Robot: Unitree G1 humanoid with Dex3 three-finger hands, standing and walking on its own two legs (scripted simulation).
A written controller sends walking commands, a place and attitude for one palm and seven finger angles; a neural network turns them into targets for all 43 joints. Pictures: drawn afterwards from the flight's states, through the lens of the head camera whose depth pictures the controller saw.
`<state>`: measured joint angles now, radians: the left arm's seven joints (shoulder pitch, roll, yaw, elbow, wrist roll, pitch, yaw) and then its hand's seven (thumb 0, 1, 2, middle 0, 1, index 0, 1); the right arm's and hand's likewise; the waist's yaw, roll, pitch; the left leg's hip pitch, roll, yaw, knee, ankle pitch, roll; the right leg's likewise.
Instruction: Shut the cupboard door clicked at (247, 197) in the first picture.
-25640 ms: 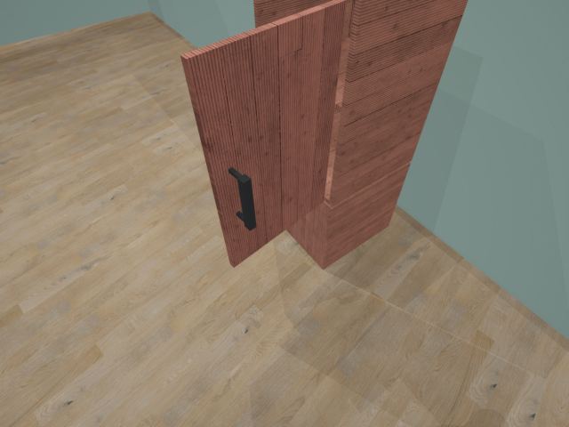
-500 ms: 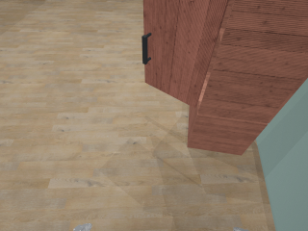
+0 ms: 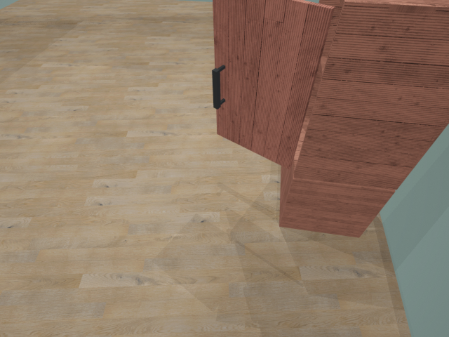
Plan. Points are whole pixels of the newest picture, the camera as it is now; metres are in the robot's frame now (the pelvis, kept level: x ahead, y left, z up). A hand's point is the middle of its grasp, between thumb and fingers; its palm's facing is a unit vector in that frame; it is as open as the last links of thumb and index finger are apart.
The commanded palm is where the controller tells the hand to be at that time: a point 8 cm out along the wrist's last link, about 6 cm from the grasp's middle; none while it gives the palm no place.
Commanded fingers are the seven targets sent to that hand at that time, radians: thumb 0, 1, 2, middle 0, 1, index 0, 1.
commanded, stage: let the arm hang, fingers relaxed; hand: left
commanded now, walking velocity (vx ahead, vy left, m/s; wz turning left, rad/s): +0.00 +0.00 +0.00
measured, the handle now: (219, 87) +0.95 +0.07 -0.08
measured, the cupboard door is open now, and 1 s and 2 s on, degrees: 63 63 63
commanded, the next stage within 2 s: look to check the result in 0.32 s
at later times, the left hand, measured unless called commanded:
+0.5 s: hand out of the picture +0.04 +0.19 -0.17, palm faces +0.01 -0.98 -0.21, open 7.4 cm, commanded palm none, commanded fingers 0.00 0.90 0.90 -0.20 -0.30 -0.20 -0.30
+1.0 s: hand out of the picture +0.09 +0.20 -0.16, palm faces +0.00 -0.96 -0.27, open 7.4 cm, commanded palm none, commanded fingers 0.00 0.90 0.90 -0.20 -0.30 -0.20 -0.30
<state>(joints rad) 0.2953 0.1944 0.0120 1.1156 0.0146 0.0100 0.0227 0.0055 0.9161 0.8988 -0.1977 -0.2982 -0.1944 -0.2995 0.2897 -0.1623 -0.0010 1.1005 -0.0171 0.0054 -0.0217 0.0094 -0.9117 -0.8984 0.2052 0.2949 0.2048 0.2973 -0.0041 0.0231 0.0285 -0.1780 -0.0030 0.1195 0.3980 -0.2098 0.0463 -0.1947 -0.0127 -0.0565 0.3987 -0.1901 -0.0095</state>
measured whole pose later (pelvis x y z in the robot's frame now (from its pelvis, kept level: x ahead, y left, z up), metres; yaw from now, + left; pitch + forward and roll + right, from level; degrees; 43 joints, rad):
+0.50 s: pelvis +0.02 +0.00 +0.00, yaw +0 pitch -1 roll +0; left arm 0.24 0.19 0.01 1.13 0.01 -0.01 0.02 0.01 0.91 0.90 -0.20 -0.30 -0.20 -0.30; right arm 0.25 -0.19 -0.01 1.13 -0.02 -0.01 -0.03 0.01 -0.91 -0.90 0.20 0.29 0.20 0.30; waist -0.01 0.00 0.03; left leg -0.12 0.00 0.12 0.36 -0.22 0.04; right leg -0.14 -0.01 -0.06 0.36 -0.21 -0.01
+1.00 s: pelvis +0.04 -0.01 +0.00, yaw +0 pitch -1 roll +0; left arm 0.17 0.25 0.01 1.13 0.01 -0.01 0.01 0.01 0.91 0.90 -0.20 -0.30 -0.20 -0.30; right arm 0.18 -0.26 -0.01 1.12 -0.02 -0.01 -0.03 0.01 -0.91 -0.90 0.21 0.29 0.21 0.30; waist -0.01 0.00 0.03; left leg -0.08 0.00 0.11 0.31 -0.22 0.02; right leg -0.10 0.00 -0.06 0.33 -0.22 -0.02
